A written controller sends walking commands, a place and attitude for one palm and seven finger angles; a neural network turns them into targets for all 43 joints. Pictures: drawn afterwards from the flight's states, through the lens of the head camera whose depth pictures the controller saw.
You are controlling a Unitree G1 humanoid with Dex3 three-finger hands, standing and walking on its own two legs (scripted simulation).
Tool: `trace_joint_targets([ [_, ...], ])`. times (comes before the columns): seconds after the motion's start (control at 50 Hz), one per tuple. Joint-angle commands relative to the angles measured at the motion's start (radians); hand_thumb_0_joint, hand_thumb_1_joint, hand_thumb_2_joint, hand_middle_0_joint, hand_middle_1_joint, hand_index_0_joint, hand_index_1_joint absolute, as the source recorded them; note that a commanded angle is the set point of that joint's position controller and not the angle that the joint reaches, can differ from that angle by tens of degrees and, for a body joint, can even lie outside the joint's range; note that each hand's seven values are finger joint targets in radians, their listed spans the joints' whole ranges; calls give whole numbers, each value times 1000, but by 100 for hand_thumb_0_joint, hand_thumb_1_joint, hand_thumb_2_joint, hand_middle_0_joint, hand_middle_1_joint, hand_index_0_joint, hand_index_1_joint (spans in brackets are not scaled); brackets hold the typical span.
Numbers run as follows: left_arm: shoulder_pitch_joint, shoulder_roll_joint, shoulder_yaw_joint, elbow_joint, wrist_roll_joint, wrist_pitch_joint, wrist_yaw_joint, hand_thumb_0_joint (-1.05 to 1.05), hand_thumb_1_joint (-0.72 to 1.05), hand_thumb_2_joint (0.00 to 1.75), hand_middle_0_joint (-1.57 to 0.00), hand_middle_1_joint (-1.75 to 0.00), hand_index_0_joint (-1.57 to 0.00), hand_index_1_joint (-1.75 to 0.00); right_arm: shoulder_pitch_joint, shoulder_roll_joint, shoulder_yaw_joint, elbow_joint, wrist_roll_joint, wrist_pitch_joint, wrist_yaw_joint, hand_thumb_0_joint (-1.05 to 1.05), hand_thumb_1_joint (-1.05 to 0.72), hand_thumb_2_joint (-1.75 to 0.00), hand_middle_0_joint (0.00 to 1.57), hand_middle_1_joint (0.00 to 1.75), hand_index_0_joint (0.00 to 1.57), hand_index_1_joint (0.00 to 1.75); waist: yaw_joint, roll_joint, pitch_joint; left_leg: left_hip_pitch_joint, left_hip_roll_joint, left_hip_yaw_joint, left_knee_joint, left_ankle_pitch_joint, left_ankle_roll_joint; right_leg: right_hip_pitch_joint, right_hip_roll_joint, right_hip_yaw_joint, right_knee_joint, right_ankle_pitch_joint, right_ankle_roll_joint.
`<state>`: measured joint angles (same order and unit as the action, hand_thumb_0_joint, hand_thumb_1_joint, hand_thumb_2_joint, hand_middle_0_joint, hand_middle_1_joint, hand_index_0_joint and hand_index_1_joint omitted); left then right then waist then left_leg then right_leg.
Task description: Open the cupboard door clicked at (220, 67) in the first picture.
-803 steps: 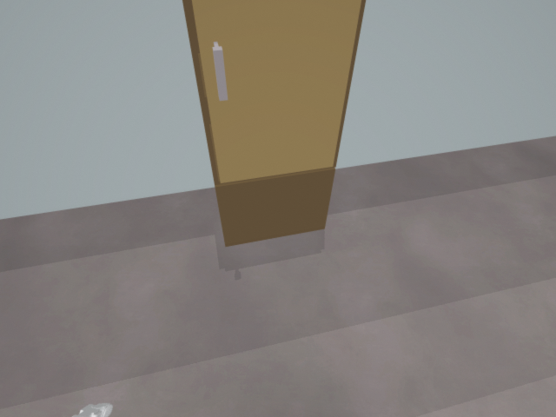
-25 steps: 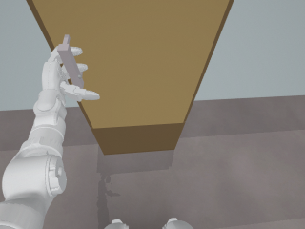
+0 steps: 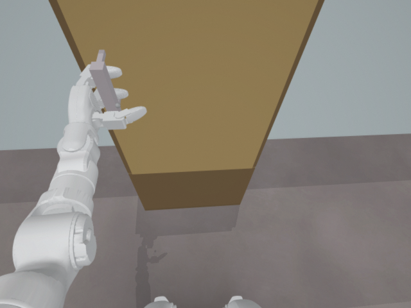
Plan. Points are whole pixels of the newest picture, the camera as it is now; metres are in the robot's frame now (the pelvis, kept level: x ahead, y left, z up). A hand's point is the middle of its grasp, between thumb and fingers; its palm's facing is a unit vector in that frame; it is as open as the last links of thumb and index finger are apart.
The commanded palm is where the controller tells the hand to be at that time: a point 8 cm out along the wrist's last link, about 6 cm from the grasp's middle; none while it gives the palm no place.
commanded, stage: close the thumb around the handle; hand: left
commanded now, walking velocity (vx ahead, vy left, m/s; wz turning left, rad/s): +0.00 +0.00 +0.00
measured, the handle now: (109, 86) +0.54 +0.17 +0.10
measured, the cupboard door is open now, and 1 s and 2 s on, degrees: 0 20 35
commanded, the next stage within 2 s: pull the door open along its arc in 0.36 s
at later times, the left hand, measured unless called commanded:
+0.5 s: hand (118, 106) +0.48 +0.15 +0.10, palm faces +0.05 -1.00 -0.01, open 5.8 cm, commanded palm +0.45 +0.20 +0.10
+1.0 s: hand (133, 159) +0.36 +0.11 +0.11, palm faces +0.15 -0.98 +0.11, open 6.2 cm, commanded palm +0.30 +0.16 +0.10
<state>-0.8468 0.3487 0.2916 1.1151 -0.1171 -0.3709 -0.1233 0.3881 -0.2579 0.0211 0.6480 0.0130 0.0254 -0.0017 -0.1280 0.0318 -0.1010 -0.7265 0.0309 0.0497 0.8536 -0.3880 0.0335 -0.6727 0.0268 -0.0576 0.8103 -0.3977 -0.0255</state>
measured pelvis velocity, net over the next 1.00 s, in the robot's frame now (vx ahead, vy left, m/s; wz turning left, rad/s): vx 0.01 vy -0.01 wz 0.00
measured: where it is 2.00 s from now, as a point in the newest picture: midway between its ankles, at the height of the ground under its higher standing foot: outside the picture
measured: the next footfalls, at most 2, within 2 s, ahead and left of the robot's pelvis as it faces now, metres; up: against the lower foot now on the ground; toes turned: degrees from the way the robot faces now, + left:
none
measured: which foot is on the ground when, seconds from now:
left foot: down 0.00-1.00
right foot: down 0.00-1.00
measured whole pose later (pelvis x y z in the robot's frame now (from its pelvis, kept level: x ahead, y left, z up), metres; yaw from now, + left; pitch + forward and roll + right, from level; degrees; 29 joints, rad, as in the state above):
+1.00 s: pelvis +0.01 -0.01 +0.01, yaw +0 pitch +8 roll +0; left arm -0.16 0.03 0.06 0.31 -0.18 -0.23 0.12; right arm 0.28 -0.24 0.00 0.57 0.02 -0.01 0.03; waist -0.02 0.04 -0.11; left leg -0.51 0.02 0.06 0.74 -0.37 0.02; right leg -0.48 0.03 -0.04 0.73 -0.39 -0.04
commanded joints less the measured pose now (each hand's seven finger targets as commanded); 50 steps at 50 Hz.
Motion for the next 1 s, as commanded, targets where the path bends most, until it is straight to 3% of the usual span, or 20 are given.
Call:
trace_joint_targets([
  [0.0, -476, 171, -12, -208, 4, -59, 2, 0, 51, 73, -37, -131, -37, -131, 112, -166, -63, -68, -2, -17, -10, 0, -90, -90, 20, 30, 20, 30, -20, 29, -373, 330, -19, -88, -78, 313, -4, 65, 27, 27, -91, 324, 6],
  [0.1, -511, 179, -7, -189, 4, -60, 4, 0, 79, 85, -39, -134, -39, -134, 120, -168, -64, -58, -4, -19, -12, 0, -90, -90, 20, 30, 20, 30, -31, 13, -371, 325, -19, -91, -75, 300, -3, 60, 27, 30, -94, 315, 6],
  [0.14, -511, 176, -6, -206, -1, -70, 3, 0, 90, 90, -40, -135, -40, -135, 121, -169, -64, -58, -5, -23, -12, 0, -90, -90, 20, 30, 20, 30, -24, 41, -408, 348, -20, -93, -71, 323, -5, 60, 27, 29, -86, 325, 4],
  [0.24, -514, 140, -40, -222, 0, -77, 0, 0, 90, 90, -40, -135, -40, -135, 121, -165, -65, -56, -6, -25, -8, 0, -90, -90, 20, 30, 20, 30, -31, 44, -414, 363, -17, -95, -67, 337, -6, 50, 29, 26, -83, 331, 5],
  [0.32, -532, 157, -28, -230, 1, -77, 3, 0, 90, 90, -40, -135, -40, -135, 127, -168, -67, -52, -7, -25, -8, 0, -90, -90, 20, 30, 20, 30, -32, 44, -415, 360, -19, -95, -67, 329, -3, 56, 29, 28, -86, 330, 3],
  [0.36, -492, 163, -20, -247, 1, -82, 2, 0, 90, 90, -40, -135, -40, -135, 124, -167, -69, -53, -7, -24, -6, 0, -90, -90, 20, 30, 20, 30, -18, 52, -446, 373, -18, -91, -64, 367, -5, 77, 29, 30, -81, 365, 4],
  [0.4, -485, 127, -47, -253, -2, -80, -2, 0, 90, 90, -40, -135, -40, -135, 117, -162, -67, -56, -5, -25, -3, 0, -90, -90, 20, 30, 20, 30, -20, 65, -430, 381, -18, -89, -64, 372, -7, 67, 30, 27, -84, 367, 3],
  [0.44, -487, 155, -26, -264, -4, -87, -1, 0, 90, 90, -40, -135, -40, -135, 118, -164, -70, -53, -6, -24, -4, 0, -90, -90, 20, 30, 20, 30, -16, 53, -429, 371, -19, -88, -65, 371, -5, 84, 31, 30, -85, 376, 4],
  [0.46, -494, 235, 29, -242, 4, -87, 3, 0, 90, 90, -40, -135, -40, -135, 127, -175, -69, -46, -6, -20, -9, 0, -90, -90, 20, 30, 20, 30, -14, 22, -423, 345, -20, -89, -65, 359, -2, 102, 29, 36, -85, 378, 4],
  [0.5, -443, 204, 9, -252, 0, -84, -5, 0, 90, 90, -40, -135, -40, -135, 113, -165, -64, -65, -2, -18, -9, 0, -90, -90, 20, 30, 20, 30, -2, 9, -409, 322, -26, -77, -80, 337, 2, 136, 28, 38, -92, 385, 5],
  [0.58, -316, 185, 9, -317, -19, -82, -26, 0, 90, 90, -40, -135, -40, -135, 88, -159, -65, -94, 3, -17, -6, 0, -90, -90, 20, 30, 20, 30, 33, 51, -439, 350, -27, -63, -83, 384, 0, 177, 27, 39, -89, 435, 1],
  [0.66, -147, 152, 6, -427, -50, -65, -35, 0, 90, 90, -40, -135, -40, -135, 61, -152, -68, -131, 11, -18, -1, 0, -90, -90, 20, 30, 20, 30, 64, -3, -448, 343, -29, -46, -94, 434, 6, 258, 28, 40, -93, 519, 4],
  [0.78, 171, 36, -65, -681, -89, -16, -34, 0, 90, 90, -40, -135, -40, -135, -21, -129, -69, -192, 27, -35, 7, 0, -90, -90, 20, 30, 20, 30, 101, -39, -363, 337, -33, -17, -132, 423, 13, 322, 16, 41, -125, 572, 12],
  [0.84, 333, -20, -115, -846, -96, 6, -20, 0, 90, 90, -40, -135, -40, -135, -67, -116, -68, -217, 31, -51, 11, 0, -90, -90, 20, 30, 20, 30, 121, -15, -340, 372, -33, -15, -147, 443, 11, 346, 8, 40, -131, 582, 11],
  [0.86, 332, -72, 0, -930, -162, 32, 125, 0, 90, 90, -40, -135, -40, -135, -118, -81, -62, -222, 27, -61, 15, 0, -90, -90, 20, 30, 20, 30, 203, -20, -313, 336, -36, -13, -161, 426, -2, 351, 10, 16, -150, 518, 9],
  [0.88, 388, -162, -104, -968, -127, 55, 199, 0, 90, 90, -40, -135, -40, -135, -130, -80, -60, -222, 18, -72, 23, 0, -90, -90, 20, 30, 20, 30, 162, -17, -281, 362, -34, -11, -168, 398, -7, 333, 11, 10, -154, 482, 12],
  [0.9, 442, -220, -149, -1001, -113, 74, 245, 0, 90, 90, -40, -135, -40, -135, -139, -78, -58, -224, 16, -78, 30, 0, -90, -90, 20, 30, 20, 30, 153, -40, -239, 363, -28, -20, -176, 384, -11, 310, 9, -3, -163, 445, 12],
  [0.94, 515, -235, -173, -1053, -71, 96, 333, 0, 90, 90, -40, -135, -40, -135, -158, -85, -59, -219, 4, -80, 35, 0, -90, -90, 20, 30, 20, 30, 145, -96, -207, 360, -23, -30, -184, 348, -10, 300, 4, -3, -167, 399, 14],
  [0.96, 543, -237, -176, -1106, -45, 104, 380, 0, 90, 90, -40, -135, -40, -135, -176, -80, -58, -225, -5, -76, 36, 0, -90, -90, 20, 30, 20, 30, 153, -75, -215, 361, -25, -26, -186, 344, -12, 314, -2, 4, -165, 397, 12],
  [0.98, 555, -282, -227, -1154, -12, 115, 421, 0, 90, 90, -40, -135, -40, -135, -189, -71, -55, -230, -15, -74, 38, 0, -90, -90, 20, 30, 20, 30, 150, -68, -233, 375, -26, -26, -187, 341, -13, 318, -6, 4, -159, 393, 12],
])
